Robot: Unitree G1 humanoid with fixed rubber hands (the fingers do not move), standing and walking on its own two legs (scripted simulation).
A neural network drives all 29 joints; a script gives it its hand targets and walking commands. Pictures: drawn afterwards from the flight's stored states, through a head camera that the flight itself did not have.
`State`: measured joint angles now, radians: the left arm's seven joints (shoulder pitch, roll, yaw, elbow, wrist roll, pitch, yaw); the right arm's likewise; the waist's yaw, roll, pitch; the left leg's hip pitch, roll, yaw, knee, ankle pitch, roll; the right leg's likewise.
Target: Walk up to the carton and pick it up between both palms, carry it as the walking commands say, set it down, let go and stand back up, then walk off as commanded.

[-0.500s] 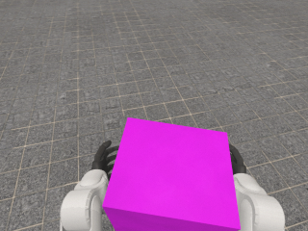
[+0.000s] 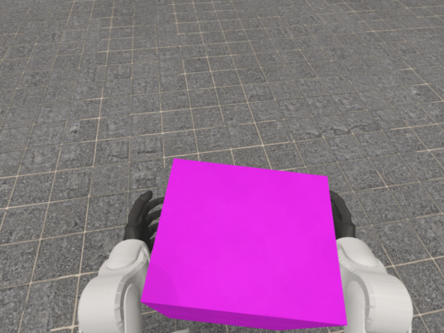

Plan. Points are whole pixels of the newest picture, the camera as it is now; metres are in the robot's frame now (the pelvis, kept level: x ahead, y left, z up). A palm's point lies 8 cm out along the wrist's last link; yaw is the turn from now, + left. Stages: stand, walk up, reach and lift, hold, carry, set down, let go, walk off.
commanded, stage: carry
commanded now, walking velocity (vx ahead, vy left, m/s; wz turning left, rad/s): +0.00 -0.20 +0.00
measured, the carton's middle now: (234, 259) +0.23 +0.01 +0.02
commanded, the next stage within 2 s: none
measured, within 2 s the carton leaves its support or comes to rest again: neither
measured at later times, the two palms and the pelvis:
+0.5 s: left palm (245, 217) +0.28 +0.00 +0.07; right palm (437, 227) +0.27 -0.31 +0.08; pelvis +0.05 -0.15 -0.01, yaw +0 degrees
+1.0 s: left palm (323, 247) +0.24 -0.12 +0.07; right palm out of the picture +0.24 -0.42 +0.08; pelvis +0.02 -0.28 +0.00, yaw +0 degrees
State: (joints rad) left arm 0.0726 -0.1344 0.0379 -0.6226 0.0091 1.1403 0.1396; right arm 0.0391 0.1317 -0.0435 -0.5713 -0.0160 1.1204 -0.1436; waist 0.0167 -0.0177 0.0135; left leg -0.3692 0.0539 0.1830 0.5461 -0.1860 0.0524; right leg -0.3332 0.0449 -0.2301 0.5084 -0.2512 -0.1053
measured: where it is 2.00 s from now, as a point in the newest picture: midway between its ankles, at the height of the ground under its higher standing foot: outside the picture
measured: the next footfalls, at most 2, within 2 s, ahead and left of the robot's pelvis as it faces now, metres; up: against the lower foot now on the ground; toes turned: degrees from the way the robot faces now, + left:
right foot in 0.28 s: +0.10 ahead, -0.24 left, +0.00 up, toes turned -9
left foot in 0.46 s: +0.08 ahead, -0.02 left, +0.00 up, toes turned +10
